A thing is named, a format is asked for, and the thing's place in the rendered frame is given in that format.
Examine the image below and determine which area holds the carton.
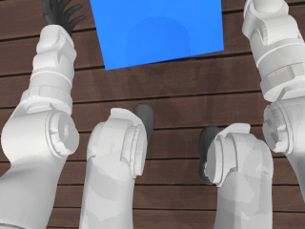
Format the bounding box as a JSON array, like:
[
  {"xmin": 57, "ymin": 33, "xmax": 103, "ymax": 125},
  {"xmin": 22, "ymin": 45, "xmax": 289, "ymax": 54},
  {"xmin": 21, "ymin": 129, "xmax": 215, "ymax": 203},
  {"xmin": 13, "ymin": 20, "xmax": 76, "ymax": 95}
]
[{"xmin": 90, "ymin": 0, "xmax": 224, "ymax": 71}]

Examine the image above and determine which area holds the right robot forearm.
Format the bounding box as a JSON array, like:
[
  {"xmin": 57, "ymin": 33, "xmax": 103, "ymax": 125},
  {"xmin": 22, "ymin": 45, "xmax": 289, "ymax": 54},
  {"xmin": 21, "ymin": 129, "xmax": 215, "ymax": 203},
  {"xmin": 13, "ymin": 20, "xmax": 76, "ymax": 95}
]
[{"xmin": 242, "ymin": 0, "xmax": 305, "ymax": 102}]

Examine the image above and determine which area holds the robot shin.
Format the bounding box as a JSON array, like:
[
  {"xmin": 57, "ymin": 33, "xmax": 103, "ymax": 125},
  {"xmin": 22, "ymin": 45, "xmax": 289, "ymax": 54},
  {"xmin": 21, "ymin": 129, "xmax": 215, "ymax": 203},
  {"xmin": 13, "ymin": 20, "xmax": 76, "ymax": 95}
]
[
  {"xmin": 204, "ymin": 123, "xmax": 274, "ymax": 183},
  {"xmin": 87, "ymin": 108, "xmax": 146, "ymax": 161}
]

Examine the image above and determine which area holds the robot right upper arm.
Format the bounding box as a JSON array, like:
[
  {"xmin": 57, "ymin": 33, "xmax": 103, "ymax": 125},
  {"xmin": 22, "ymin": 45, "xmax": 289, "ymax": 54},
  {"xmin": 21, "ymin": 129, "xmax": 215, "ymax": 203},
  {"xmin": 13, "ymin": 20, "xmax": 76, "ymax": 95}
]
[{"xmin": 262, "ymin": 95, "xmax": 305, "ymax": 202}]

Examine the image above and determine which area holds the robot left hand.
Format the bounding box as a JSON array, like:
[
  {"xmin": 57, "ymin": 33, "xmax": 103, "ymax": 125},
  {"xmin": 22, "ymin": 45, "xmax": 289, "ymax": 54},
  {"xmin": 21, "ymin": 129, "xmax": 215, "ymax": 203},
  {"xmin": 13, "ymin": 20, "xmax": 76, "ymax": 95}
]
[{"xmin": 42, "ymin": 0, "xmax": 87, "ymax": 37}]

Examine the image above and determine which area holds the left robot forearm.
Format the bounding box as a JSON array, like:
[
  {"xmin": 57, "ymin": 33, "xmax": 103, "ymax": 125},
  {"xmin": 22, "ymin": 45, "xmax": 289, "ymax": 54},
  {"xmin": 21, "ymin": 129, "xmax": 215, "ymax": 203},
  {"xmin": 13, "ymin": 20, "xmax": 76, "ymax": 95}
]
[{"xmin": 1, "ymin": 25, "xmax": 77, "ymax": 154}]

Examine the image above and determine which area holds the right robot shin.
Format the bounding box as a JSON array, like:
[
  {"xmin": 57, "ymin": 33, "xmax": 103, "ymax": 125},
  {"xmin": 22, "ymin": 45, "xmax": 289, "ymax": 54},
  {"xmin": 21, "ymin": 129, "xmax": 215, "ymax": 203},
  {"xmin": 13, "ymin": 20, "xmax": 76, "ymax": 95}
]
[{"xmin": 204, "ymin": 123, "xmax": 274, "ymax": 183}]

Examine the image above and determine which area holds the left robot shin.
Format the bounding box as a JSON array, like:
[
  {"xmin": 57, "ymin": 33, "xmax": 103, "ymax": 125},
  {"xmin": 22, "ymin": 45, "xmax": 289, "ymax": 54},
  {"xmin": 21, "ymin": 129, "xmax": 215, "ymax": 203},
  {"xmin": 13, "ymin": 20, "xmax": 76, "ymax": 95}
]
[{"xmin": 87, "ymin": 108, "xmax": 146, "ymax": 161}]

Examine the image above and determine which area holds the robot left upper arm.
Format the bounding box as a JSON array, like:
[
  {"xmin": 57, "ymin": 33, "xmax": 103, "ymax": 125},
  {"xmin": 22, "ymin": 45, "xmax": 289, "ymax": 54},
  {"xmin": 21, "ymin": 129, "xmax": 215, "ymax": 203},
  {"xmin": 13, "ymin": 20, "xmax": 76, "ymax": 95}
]
[{"xmin": 0, "ymin": 109, "xmax": 80, "ymax": 229}]

